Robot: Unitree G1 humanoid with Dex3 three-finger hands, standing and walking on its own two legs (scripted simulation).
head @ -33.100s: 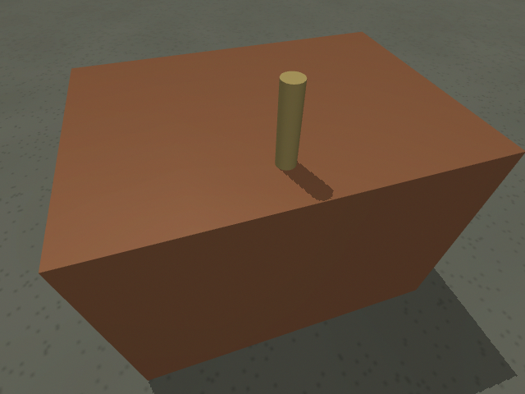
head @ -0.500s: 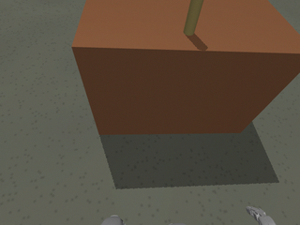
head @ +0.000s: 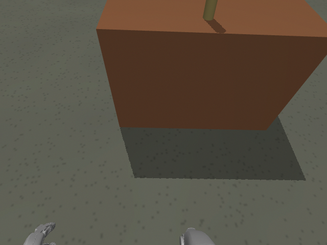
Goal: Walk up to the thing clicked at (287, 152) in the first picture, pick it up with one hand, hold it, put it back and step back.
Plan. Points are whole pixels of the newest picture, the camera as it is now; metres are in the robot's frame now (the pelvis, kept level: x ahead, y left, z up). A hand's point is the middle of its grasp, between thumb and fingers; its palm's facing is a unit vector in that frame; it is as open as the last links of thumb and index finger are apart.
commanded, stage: step back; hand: right
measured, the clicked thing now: out of the picture +1.08 -0.21 +0.10
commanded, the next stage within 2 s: stand in 1.10 s
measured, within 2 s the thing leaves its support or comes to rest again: neither
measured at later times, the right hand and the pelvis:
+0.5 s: hand out of the picture +0.02 -0.27 -0.14, palm faces -0.06 +0.93 -0.37, open 7.4 cm; pelvis -0.05 +0.01 +0.01, yaw +1 degrees
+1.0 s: hand out of the picture +0.07 -0.23 -0.15, palm faces +0.01 +0.94 -0.33, open 7.4 cm; pelvis +0.00 +0.02 +0.01, yaw -2 degrees
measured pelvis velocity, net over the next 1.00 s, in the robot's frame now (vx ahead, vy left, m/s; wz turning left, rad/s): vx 0.00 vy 0.02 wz -0.03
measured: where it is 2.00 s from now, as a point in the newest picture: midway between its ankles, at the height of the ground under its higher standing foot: outside the picture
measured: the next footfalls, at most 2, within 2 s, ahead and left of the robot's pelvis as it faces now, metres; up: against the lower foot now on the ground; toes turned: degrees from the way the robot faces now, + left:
right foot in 0.20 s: -0.04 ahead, -0.14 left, +0.00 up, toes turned -1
left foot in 0.48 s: +0.03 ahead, +0.13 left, +0.00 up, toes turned -2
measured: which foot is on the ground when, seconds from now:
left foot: down 0.00-0.22, up 0.24-0.46, down 0.48-1.00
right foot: up 0.00-0.18, down 0.20-0.54, up 0.56-0.78, down 0.80-1.00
